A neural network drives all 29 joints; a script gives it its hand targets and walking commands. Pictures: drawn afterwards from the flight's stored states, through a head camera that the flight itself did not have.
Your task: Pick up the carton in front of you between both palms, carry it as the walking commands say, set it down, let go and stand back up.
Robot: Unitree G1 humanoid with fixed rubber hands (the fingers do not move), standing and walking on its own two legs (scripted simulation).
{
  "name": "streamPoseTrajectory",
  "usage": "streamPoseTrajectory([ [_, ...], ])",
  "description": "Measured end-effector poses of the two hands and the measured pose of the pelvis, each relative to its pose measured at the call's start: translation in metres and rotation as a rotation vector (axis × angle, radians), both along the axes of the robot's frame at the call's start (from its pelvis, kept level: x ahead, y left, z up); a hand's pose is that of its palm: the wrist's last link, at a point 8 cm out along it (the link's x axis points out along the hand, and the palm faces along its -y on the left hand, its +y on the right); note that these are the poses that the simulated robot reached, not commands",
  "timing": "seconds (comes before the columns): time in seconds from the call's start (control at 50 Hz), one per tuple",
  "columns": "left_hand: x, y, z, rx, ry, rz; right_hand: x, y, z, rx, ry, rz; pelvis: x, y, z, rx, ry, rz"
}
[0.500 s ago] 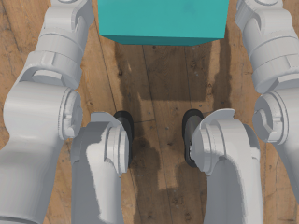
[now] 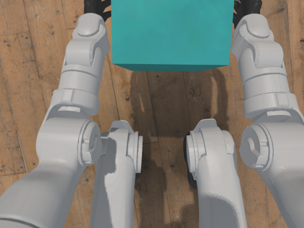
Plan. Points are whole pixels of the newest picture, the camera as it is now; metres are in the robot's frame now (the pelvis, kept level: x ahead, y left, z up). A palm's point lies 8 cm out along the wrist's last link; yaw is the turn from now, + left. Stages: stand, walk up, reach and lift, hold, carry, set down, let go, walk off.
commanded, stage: reach and lift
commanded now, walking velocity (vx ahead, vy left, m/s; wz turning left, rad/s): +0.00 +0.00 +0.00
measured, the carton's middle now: (167, 25) +0.55 -0.01 -0.18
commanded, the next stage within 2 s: none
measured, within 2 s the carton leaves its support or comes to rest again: neither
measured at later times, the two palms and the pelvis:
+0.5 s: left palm out of the picture +0.49 +0.14 +0.07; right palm out of the picture +0.49 -0.16 +0.07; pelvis -0.01 +0.00 +0.12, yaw +0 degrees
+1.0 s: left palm out of the picture +0.44 +0.14 +0.23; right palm out of the picture +0.44 -0.16 +0.23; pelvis +0.04 +0.00 +0.26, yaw +0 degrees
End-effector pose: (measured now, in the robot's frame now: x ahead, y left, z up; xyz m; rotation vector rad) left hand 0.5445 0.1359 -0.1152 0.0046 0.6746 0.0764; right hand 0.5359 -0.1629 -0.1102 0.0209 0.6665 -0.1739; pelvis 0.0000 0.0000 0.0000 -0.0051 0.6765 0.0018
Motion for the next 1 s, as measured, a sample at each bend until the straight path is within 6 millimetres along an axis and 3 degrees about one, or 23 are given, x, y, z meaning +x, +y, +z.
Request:
streamPoseTrajectory([
  [0.1,-0.016,0.002,0.060,-0.012,-0.003,0.027,-0.014,0.002,0.058,0.017,-0.005,-0.007,-0.004,-0.001,0.026,0.000,0.035,-0.001],
  [0.18,-0.031,0.004,0.095,-0.006,0.025,0.027,-0.029,0.004,0.091,0.016,0.023,-0.001,-0.009,-0.001,0.052,0.000,0.052,0.000],
  [0.42,-0.047,0.004,0.162,-0.003,0.013,0.029,-0.046,0.003,0.158,0.010,0.012,0.002,-0.017,-0.001,0.106,0.002,0.072,0.001],
  [0.6,-0.060,0.006,0.212,-0.008,0.012,0.040,-0.057,0.006,0.208,0.016,0.011,0.004,-0.002,-0.001,0.147,0.004,0.051,0.001],
  [1.0,-0.102,0.008,0.343,-0.015,0.021,0.056,-0.095,0.008,0.340,0.022,0.019,0.006,0.040,-0.001,0.263,0.003,-0.133,0.000],
])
